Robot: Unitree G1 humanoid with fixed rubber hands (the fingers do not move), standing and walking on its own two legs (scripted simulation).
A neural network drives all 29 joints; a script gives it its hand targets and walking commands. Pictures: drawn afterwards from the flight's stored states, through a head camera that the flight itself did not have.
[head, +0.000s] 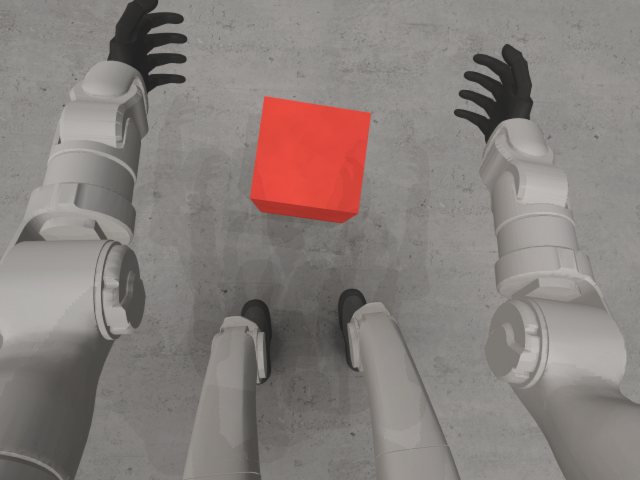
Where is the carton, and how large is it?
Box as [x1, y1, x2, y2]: [250, 96, 370, 222]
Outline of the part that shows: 264,96 250,198 261,211 336,222 343,222 356,214 358,211 370,113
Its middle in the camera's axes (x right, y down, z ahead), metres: -0.03 -0.16 +0.87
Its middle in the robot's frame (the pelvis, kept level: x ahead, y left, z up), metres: +0.53 -0.05 -0.53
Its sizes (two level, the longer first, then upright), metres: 0.210 0.200 0.250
